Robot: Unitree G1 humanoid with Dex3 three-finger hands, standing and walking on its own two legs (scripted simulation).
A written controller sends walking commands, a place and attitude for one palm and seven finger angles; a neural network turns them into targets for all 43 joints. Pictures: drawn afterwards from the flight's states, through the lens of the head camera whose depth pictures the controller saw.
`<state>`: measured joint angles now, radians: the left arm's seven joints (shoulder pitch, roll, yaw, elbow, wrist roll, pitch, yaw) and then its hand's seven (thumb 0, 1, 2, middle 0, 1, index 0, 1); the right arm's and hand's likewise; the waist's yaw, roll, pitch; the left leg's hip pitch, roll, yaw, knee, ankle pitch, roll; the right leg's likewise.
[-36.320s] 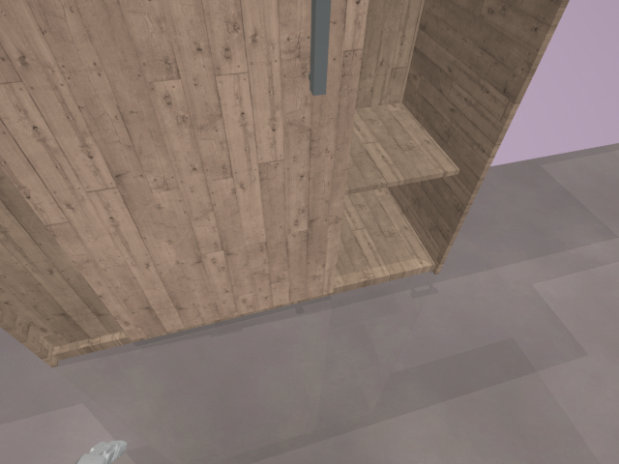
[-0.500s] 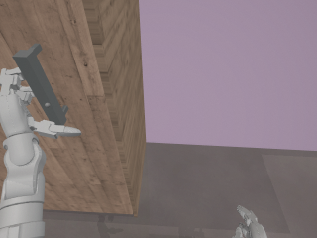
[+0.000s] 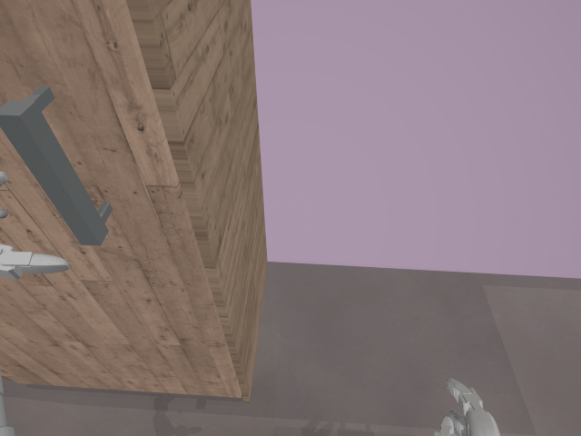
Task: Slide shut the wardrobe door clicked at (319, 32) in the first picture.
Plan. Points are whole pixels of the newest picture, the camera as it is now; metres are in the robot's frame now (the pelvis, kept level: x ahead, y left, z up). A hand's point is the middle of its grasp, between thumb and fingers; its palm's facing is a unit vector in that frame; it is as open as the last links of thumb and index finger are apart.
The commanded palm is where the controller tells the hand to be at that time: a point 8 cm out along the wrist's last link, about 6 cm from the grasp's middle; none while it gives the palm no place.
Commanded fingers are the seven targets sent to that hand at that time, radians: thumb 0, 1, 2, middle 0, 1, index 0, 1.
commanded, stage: slip the hand off the handle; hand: left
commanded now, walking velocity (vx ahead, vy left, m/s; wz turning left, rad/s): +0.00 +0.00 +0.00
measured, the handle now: (70, 172) +0.32 +0.30 +0.22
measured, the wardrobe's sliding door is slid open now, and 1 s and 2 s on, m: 0.00 0.00 0.00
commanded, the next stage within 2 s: draw the hand back to the body in 0.70 s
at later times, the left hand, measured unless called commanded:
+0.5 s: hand out of the picture +0.17 +0.34 +0.19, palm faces +0.59 -0.80 -0.14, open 14.7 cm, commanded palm +0.12 +0.37 +0.19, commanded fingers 0.00 -0.55 0.20 -0.25 -1.15 -0.25 -1.15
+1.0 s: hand out of the picture +0.17 +0.33 +0.17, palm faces +0.41 -0.89 -0.17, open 14.7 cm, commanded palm +0.11 +0.36 +0.19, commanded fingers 0.00 -0.55 0.20 -0.25 -1.15 -0.25 -1.15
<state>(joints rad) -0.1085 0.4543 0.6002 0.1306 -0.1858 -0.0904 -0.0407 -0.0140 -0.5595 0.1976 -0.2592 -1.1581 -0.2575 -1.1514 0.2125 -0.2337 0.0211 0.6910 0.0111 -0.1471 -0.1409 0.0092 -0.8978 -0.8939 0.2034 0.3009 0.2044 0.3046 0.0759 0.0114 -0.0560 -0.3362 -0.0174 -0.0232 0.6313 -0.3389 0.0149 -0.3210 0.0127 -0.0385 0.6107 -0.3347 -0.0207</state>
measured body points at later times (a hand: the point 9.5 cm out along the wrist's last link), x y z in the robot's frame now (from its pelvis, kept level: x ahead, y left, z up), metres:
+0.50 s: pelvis -0.02 +0.01 +0.00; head -0.04 +0.01 +0.45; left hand +0.13 +0.38 +0.20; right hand +0.19 -0.19 -0.07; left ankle -0.01 +0.11 -0.73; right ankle -0.01 -0.11 -0.73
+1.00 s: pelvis -0.01 +0.01 +0.00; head -0.04 +0.00 +0.45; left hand +0.15 +0.38 +0.18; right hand +0.19 -0.21 -0.07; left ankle -0.01 +0.11 -0.73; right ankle -0.01 -0.11 -0.73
